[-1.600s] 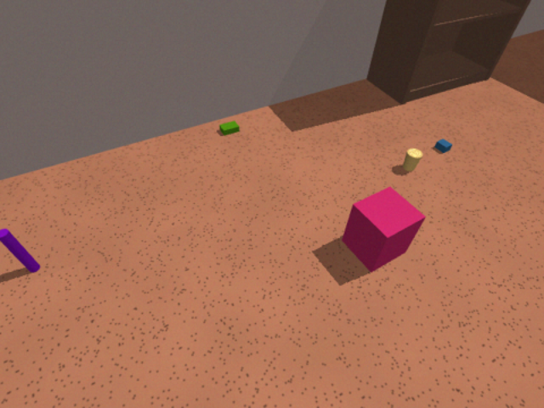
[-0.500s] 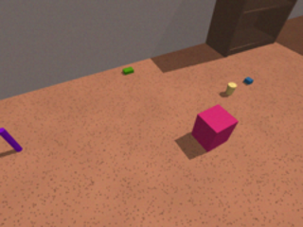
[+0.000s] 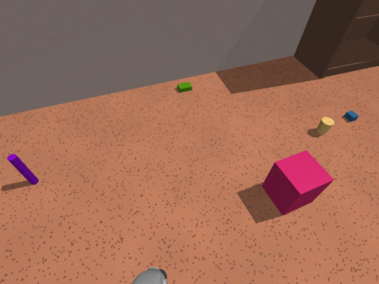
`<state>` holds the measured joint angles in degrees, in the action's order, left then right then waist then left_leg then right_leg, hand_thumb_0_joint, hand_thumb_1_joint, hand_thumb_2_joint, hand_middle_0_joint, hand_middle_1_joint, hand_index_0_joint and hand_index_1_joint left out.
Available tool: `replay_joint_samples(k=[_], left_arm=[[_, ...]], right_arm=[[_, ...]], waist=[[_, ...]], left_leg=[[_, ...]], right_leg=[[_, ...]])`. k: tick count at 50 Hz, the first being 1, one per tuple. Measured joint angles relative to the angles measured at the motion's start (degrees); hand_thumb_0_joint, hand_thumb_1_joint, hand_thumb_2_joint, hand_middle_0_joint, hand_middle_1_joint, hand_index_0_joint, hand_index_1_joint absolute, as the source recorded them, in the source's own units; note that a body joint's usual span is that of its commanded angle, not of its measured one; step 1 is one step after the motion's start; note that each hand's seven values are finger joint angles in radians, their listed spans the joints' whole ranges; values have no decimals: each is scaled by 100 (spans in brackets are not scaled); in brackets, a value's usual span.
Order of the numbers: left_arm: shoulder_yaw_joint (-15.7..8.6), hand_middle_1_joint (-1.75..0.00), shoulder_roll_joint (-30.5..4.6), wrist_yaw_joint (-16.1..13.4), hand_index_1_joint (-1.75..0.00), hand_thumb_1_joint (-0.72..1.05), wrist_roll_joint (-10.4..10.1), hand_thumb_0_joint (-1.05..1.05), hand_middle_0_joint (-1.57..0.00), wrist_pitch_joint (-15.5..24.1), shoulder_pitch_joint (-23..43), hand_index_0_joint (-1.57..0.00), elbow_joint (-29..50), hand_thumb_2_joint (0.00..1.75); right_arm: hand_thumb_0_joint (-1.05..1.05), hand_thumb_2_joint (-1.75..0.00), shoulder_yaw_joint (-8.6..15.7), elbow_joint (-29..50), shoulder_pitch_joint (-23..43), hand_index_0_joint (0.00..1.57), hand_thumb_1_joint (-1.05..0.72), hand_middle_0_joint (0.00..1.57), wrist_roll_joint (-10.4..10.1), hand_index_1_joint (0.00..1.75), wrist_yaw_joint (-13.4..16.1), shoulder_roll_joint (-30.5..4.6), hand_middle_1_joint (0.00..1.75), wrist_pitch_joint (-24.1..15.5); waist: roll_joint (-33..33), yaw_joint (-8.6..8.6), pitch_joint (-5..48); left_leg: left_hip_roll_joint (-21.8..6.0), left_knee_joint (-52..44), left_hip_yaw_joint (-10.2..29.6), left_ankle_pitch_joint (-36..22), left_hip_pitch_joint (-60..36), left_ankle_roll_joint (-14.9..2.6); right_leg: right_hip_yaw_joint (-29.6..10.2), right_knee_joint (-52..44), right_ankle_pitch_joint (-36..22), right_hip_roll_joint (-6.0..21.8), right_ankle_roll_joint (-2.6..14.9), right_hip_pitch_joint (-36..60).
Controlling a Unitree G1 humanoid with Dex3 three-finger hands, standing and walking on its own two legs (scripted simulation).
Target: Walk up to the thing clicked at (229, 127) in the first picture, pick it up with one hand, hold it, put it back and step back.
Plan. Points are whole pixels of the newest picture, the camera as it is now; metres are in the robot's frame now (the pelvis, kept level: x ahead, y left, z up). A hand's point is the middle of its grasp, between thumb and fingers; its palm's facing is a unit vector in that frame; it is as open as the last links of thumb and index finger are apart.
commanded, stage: walk up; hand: left
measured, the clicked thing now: (184, 87) +1.69 +0.17 -0.74
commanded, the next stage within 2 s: none
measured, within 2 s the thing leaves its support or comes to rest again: neither
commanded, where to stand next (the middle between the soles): +1.31 -0.04 m, yaw -2 degrees
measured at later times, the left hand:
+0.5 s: hand (111, 179) +0.40 +0.26 -0.11, palm faces -0.11 -0.90 -0.42, open 7.4 cm
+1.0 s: hand (134, 146) +0.56 +0.24 -0.16, palm faces +0.00 -0.93 -0.36, open 7.4 cm
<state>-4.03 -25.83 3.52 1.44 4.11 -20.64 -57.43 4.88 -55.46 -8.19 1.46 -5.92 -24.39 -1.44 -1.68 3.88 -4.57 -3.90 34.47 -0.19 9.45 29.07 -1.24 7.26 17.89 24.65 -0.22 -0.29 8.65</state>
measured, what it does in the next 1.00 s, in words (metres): walks ahead: left foot, then right foot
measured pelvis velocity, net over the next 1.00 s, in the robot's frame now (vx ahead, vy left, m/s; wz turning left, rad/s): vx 0.55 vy -0.04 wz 0.00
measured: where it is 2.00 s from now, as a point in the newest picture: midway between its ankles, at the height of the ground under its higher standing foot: (211, 164)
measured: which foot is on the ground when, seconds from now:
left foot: up 0.00-0.00, down 0.02-0.54, up 0.56-0.94, down 0.96-1.00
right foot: down 0.00-0.08, up 0.10-0.48, down 0.50-1.00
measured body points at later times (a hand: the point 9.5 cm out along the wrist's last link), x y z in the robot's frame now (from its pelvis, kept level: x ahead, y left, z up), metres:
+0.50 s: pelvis +0.29 -0.03 +0.00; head +0.28 -0.05 +0.45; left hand +0.40 +0.30 -0.08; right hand +0.30 -0.36 -0.13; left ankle +0.18 +0.13 -0.72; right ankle +0.40 -0.16 -0.73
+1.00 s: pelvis +0.55 -0.04 -0.01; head +0.57 -0.02 +0.44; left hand +0.56 +0.29 -0.13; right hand +0.68 -0.35 -0.10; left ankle +0.66 +0.05 -0.73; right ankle +0.40 -0.16 -0.71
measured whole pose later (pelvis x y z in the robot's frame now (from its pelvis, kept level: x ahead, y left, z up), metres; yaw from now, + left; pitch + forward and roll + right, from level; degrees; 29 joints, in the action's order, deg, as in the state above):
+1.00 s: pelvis +0.55 -0.04 -0.01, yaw +0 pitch -2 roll +0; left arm -3.2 -25.1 2.1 0.5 3.9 -20.6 -51.5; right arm 4.2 -49.9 -9.7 2.1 -5.0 -21.9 -3.5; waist 2.9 3.2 -4.9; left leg 0.1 35.2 -4.7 7.9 25.0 -3.1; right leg 6.1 39.3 29.5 4.2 1.1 -1.9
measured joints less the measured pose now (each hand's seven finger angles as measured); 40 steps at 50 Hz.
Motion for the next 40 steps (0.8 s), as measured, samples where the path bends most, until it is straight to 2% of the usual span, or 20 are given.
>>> replay_joint_samples(k=[1,2,4,5,7,8,10,13,16,20,23,25,26,27,28,30,32,35,40], left_arm=[[14,-30,-28,-1,-30,91,-24,1,-20,-6,-33,-20,19,90],[23,-30,-61,-7,-30,91,-48,1,-20,-22,-52,-20,24,90],[39,-30,-56,-60,-30,91,-89,1,-20,-102,14,-20,8,90],[65,-30,46,-85,-30,91,-120,1,-20,-141,53,-20,31,90],[180,-30,226,-102,-30,91,-159,1,-20,-168,160,-20,88,90],[245,-30,266,-93,-30,91,-169,1,-20,-155,211,-20,122,90],[300,-30,297,-51,-30,91,-201,1,-20,-92,300,-20,236,90],[265,-30,239,34,-30,91,-195,1,-20,-28,459,-20,460,90],[186,-30,141,133,-30,91,-129,0,-20,-30,594,-20,610,90],[97,-30,63,259,-30,91,-56,0,-20,-63,702,-20,609,90],[36,-30,39,295,-30,91,-31,0,-20,-78,735,-20,524,90],[3,-30,22,290,-30,91,-15,0,-20,-48,714,-20,496,90],[-24,-30,86,259,-30,91,-8,0,-20,-16,758,-20,470,90],[-34,-30,132,225,-30,91,5,0,-20,36,805,-20,493,90],[-30,-30,153,189,-30,91,3,0,-20,102,829,-20,548,90],[12,-30,225,120,-30,91,-64,0,-20,180,786,-20,645,90],[81,-30,344,50,-30,91,-122,0,-20,203,634,-20,666,90],[161,-30,424,-10,-30,91,-149,0,-20,191,339,-20,593,90],[190,-30,402,-42,-30,90,-105,0,-20,152,35,-20,551,90]], right_arm=[[1,-90,-2,27,29,20,-90,20,9,30,0,38,30,-4],[1,-90,5,56,66,20,-90,20,23,30,13,101,30,-23],[1,-90,30,150,170,20,-90,20,93,30,54,268,30,-104],[1,-90,35,265,173,20,-90,20,120,30,71,284,30,-163],[0,-90,43,434,108,20,-90,21,24,30,113,328,30,-252],[0,-90,20,474,43,20,-90,21,-30,30,142,363,30,-262],[0,-90,-60,517,-137,20,-90,21,-97,30,198,398,30,-276],[0,-90,-118,487,-469,20,-90,21,-140,30,243,382,30,-324],[0,-90,-125,429,-743,20,-90,21,-129,30,231,301,30,-337],[0,-90,-73,404,-951,20,-90,21,-99,30,206,100,30,-361],[1,-90,-20,366,-1103,20,-90,21,-92,30,206,-48,30,-344],[1,-90,5,317,-1209,20,-90,21,-84,30,226,-127,30,-305],[1,-90,25,270,-1203,20,-90,21,-70,30,251,-188,30,-275],[1,-90,36,231,-1184,20,-90,21,-68,30,285,-200,30,-241],[1,-90,18,211,-1164,20,-90,21,-83,30,309,-164,30,-208],[1,-90,-79,161,-1073,20,-90,20,-87,30,330,-97,30,-168],[1,-90,-133,144,-914,20,-90,20,-147,30,329,-87,30,-158],[1,-90,-149,318,-675,20,-90,20,-195,30,281,-59,30,-176],[1,-90,-99,540,-429,20,-90,20,-136,30,167,-4,30,-122]], waist=[[66,29,9],[192,46,7],[555,19,-103],[531,-44,-112],[367,-194,-98],[342,-234,-67],[346,-300,14],[421,-386,123],[477,-426,181],[394,-531,197],[269,-609,293],[146,-604,411],[-62,-567,394],[-219,-540,336],[-241,-496,276],[-147,-345,191],[-159,-237,151],[-197,-166,122],[-220,-181,76]], left_leg=[[22,-174,-94,-141,-96,-39],[98,-212,-176,-542,-180,-38],[363,91,-410,-311,-305,-23],[379,262,-427,-69,-323,-35],[321,281,-368,207,-535,-89],[302,116,-385,237,-742,-100],[292,-307,-442,222,-1203,-73],[355,-821,-481,251,-1799,-42],[397,-1087,-529,417,-2255,-36],[367,-1143,-584,798,-2679,56],[303,-990,-563,1219,-2889,177],[182,-698,-528,1619,-2941,249],[-16,-329,-469,1844,-2869,187],[-187,297,-351,1879,-2660,55],[-163,1091,-159,1846,-2355,-7],[129,2501,20,1771,-1703,-44],[296,3180,119,1388,-1107,-78],[267,3001,211,851,-439,-109],[127,1795,306,244,203,64]], right_leg=[[-2,126,188,51,-39,65],[-14,358,423,169,-59,88],[-102,1508,691,593,72,-185],[-332,2445,584,562,145,-565],[-776,4071,439,212,266,-1392],[-904,4588,254,123,295,-1793],[-1027,4964,-154,119,309,-2498],[-1054,4598,-591,347,202,-3293],[-946,3669,-897,600,30,-3745],[-792,2296,-1527,766,-2,-3871],[-691,1833,-1882,768,60,-3682],[-558,1721,-1702,684,65,-3419],[-446,1885,-1449,536,48,-3379],[-315,2069,-1235,431,67,-3334],[-252,2213,-1052,420,90,-3275],[-277,2182,-874,480,136,-3033],[-286,1780,-904,463,130,-2639],[-300,1145,-982,351,150,-2092],[-141,605,-812,153,178,-1422]])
